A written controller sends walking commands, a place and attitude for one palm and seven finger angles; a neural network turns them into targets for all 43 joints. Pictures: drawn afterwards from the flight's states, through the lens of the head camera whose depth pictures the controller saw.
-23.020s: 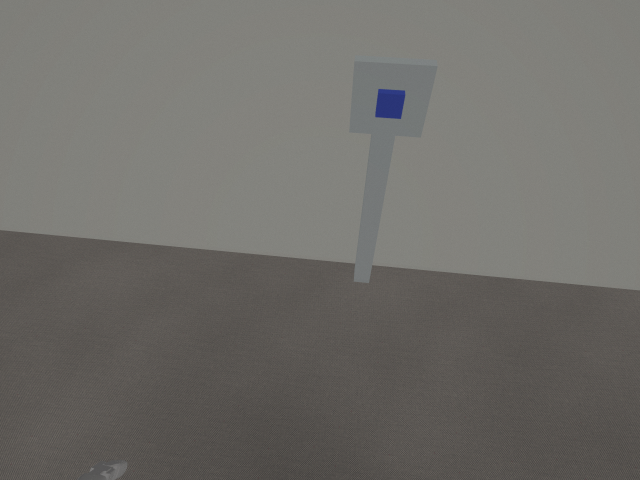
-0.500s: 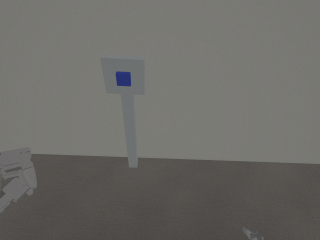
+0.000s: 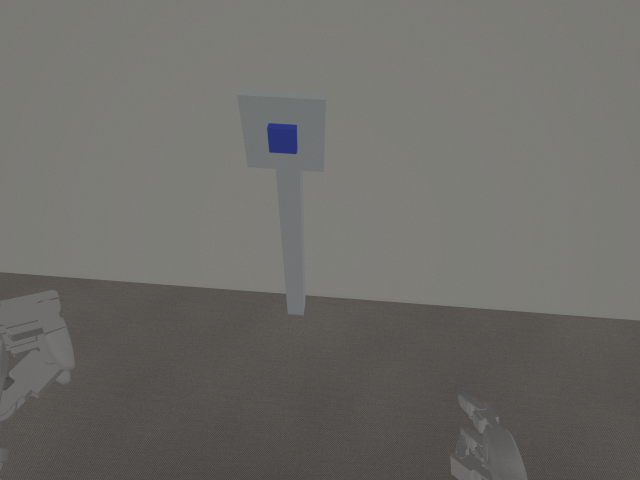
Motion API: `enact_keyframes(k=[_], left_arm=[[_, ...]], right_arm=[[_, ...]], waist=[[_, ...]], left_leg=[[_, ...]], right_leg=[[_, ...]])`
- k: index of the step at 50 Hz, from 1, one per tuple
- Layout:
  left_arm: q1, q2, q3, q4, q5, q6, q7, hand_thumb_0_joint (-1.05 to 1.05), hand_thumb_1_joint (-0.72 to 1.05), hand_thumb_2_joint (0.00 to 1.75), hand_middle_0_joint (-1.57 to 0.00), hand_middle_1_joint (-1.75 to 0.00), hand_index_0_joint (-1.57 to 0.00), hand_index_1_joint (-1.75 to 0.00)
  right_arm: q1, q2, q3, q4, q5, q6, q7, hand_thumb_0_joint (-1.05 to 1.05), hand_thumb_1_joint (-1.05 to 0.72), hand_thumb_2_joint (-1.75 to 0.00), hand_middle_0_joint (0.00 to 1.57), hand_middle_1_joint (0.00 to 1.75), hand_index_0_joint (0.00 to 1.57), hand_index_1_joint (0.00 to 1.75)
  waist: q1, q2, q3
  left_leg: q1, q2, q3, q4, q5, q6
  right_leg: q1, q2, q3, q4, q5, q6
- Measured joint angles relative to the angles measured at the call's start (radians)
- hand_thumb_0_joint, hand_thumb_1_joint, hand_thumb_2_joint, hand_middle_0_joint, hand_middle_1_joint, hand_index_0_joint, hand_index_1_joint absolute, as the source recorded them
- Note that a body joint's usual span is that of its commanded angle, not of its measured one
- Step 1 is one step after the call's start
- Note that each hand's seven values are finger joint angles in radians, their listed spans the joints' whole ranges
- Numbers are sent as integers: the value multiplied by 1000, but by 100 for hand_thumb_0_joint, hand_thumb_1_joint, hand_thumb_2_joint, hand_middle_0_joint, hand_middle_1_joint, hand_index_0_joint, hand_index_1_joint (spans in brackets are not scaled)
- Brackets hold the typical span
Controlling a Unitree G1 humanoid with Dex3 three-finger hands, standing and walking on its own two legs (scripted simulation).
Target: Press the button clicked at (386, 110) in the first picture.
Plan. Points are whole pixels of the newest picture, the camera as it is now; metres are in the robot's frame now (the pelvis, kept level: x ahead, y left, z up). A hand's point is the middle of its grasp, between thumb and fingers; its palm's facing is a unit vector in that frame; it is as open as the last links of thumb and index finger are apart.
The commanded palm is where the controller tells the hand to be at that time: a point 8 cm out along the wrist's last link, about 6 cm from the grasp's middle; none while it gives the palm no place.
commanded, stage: stop stepping back and stand still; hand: left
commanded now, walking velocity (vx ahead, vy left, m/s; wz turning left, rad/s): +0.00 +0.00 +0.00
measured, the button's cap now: (283, 138) +0.77 +0.13 +0.01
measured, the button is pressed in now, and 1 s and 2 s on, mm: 0 0 0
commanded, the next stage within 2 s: let the arm hang, fingers relaxed in 0.04 s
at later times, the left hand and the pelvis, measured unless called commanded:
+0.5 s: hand out of the picture -0.01 +0.20 -0.18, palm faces +0.04 -0.98 -0.22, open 3.6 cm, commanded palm none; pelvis -0.02 +0.01 +0.00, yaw +2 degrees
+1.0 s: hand out of the picture -0.05 +0.17 -0.17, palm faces +0.07 -0.98 -0.18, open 7.2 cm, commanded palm none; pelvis -0.02 +0.01 +0.00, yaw +1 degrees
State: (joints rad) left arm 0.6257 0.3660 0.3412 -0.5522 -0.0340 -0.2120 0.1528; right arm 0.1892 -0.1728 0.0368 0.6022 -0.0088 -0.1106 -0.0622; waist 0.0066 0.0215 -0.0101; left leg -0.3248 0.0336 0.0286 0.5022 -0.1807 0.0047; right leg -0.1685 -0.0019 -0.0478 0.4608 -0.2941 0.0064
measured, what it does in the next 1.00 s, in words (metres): stands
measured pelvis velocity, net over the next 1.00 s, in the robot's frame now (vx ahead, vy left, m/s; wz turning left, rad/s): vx -0.02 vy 0.01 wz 0.03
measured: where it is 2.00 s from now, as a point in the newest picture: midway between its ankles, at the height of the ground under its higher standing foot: outside the picture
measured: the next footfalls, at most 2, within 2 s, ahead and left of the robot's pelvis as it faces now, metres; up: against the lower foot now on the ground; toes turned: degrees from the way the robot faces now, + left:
none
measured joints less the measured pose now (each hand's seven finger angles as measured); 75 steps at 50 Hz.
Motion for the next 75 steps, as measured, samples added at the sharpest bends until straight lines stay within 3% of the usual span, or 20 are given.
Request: enact_keyframes(k=[7,8,11,14,17,20,21,23,27,37,46,56,75], left_arm=[[-24,-19,-11,21,1,22,6,2,88,89,-131,-150,-131,-150],[-50,-11,-31,72,19,8,-12,1,89,89,-131,-150,-131,-150],[-214,-1,-158,428,53,88,-93,0,89,89,-129,-149,-129,-149],[-331,-40,-253,833,67,197,-131,0,90,89,-125,-145,-125,-144],[-371,-90,-310,1135,67,255,-140,1,90,89,-117,-138,-117,-137],[-368,-145,-352,1340,60,274,-142,1,90,89,-108,-129,-108,-128],[-362,-154,-355,1393,73,275,-124,1,90,89,-105,-126,-105,-125],[-350,-153,-324,1471,49,266,-108,1,90,89,-98,-121,-98,-119],[-310,-133,-320,1576,49,251,-126,1,90,89,-84,-106,-84,-105],[-227,-167,-328,1710,49,239,-124,1,90,89,-50,-65,-49,-64],[-257,-226,-330,1707,50,225,-116,1,90,89,-26,-38,-26,-38],[-325,-265,-329,1673,50,212,-117,0,90,89,-21,-31,-21,-31],[-344,-232,-321,1691,41,210,-112,0,90,89,-20,-30,-20,-30]], right_arm=[[20,-28,-15,14,2,7,-12,2,-90,-90,20,30,21,30],[19,-42,-24,37,2,-13,7,2,-90,-90,20,30,20,30],[-19,-113,-45,138,-1,20,61,1,-90,-90,20,30,20,30],[-48,-144,-48,209,-12,77,73,1,-90,-90,20,30,20,30],[-39,-130,-46,251,-22,110,74,1,-91,-90,20,30,20,30],[-3,-104,-37,301,-27,132,71,1,-91,-90,20,30,20,30],[12,-93,-34,321,-27,137,70,1,-91,-90,20,30,20,30],[49,-69,-31,363,-26,146,65,1,-91,-90,19,30,20,30],[106,-29,-34,439,-25,163,57,1,-91,-90,19,30,20,30],[138,32,-48,512,-16,159,49,1,-91,-90,20,30,20,30],[112,55,-51,519,-19,147,44,1,-91,-90,20,30,20,30],[109,51,-56,518,-20,137,40,1,-92,-90,19,30,20,30],[86,50,-49,540,-16,133,35,1,-91,-90,19,30,20,30]], waist=[[-1,0,8],[1,7,0],[16,49,-17],[-6,60,-14],[-35,22,10],[-47,-20,39],[-46,-31,47],[-34,-47,59],[-10,-40,77],[-3,9,75],[-8,11,41],[-17,-5,37],[-16,-8,79]], left_leg=[[12,-4,-5,-26,19,3],[-5,-5,-9,-13,17,4],[-56,-14,-13,54,-3,12],[-70,-23,-10,92,-18,20],[-57,-28,-6,92,-16,18],[-40,-26,-8,71,-4,16],[-36,-23,-12,62,1,15],[-32,-20,-22,42,14,12],[-22,-18,-34,6,38,11],[11,-32,-16,-56,68,20],[19,-35,-9,-52,60,17],[24,-28,-14,-57,57,4],[58,-10,-24,-52,24,-16]], right_leg=[[17,-2,-6,-30,19,3],[2,-3,-10,-19,17,3],[-51,-14,-14,61,-14,9],[-73,-25,-13,118,-41,14],[-70,-32,-8,140,-51,12],[-52,-28,-11,119,-38,10],[-45,-25,-14,105,-30,8],[-34,-18,-24,74,-13,4],[-12,-13,-36,18,17,1],[-1,-28,-21,-8,33,6],[-4,-33,-15,17,16,8],[-2,-26,-18,18,7,-2],[53,-4,-26,-20,-5,-18]])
